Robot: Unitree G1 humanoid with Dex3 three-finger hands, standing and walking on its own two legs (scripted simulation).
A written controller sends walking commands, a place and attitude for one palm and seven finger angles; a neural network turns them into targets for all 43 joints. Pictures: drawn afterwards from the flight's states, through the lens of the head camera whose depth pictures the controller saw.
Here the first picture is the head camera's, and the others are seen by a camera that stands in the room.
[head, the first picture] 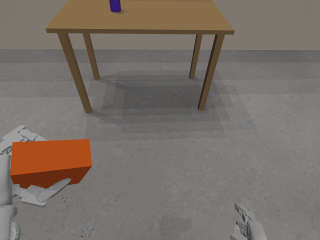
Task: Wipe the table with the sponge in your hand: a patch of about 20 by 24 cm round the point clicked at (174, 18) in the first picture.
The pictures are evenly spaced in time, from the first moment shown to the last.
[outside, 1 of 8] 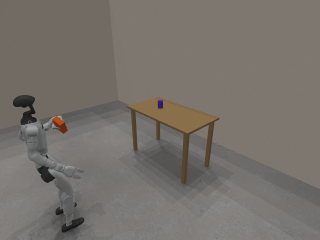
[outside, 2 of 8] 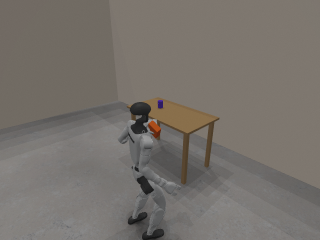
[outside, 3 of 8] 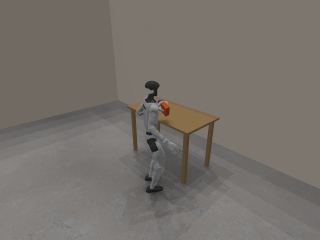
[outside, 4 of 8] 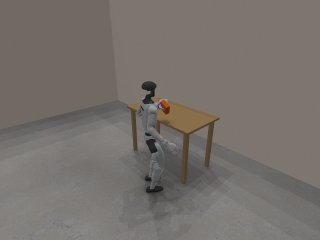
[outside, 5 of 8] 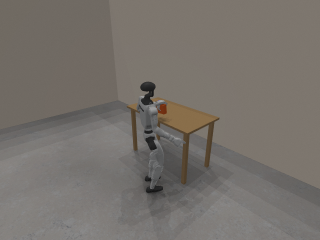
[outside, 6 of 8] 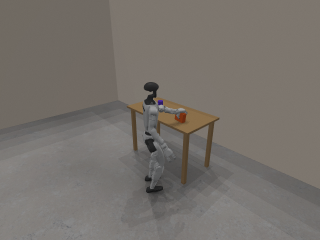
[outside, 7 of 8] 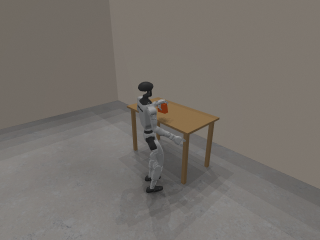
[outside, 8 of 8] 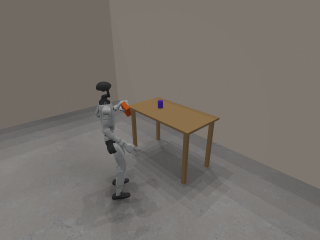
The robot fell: no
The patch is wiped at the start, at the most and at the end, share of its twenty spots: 0.00 1.00 1.00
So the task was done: yes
